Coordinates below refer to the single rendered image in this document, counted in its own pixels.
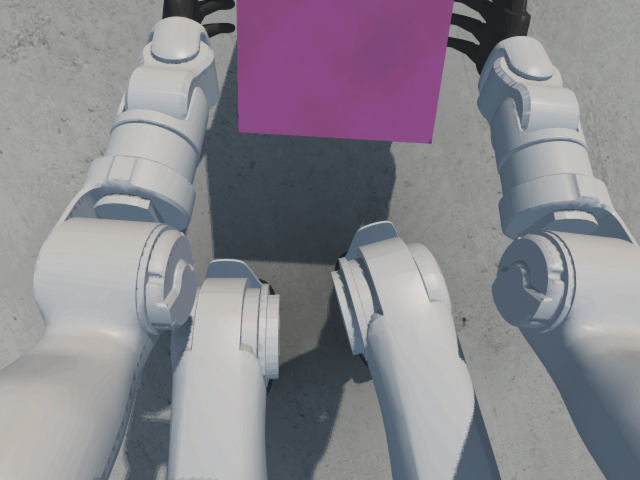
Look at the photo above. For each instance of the carton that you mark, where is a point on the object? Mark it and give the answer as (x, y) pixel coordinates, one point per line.
(351, 69)

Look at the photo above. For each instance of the right robot shin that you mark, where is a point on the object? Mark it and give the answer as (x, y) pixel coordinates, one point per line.
(427, 266)

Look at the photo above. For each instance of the left robot thigh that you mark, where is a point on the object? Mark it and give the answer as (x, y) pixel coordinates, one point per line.
(218, 405)

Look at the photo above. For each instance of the robot right upper arm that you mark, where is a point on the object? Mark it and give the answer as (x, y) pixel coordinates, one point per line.
(576, 300)

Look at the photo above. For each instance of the robot right forearm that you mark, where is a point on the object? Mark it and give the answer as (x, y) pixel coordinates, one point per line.
(541, 153)

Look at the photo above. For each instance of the robot left forearm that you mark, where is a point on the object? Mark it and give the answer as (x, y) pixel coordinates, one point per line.
(147, 170)

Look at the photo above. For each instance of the left robot hand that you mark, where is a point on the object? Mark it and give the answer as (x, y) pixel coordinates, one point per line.
(197, 10)

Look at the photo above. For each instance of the robot left upper arm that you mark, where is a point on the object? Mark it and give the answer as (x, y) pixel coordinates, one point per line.
(106, 289)

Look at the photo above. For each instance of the right robot hand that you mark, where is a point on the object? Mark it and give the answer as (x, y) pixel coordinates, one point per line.
(504, 19)

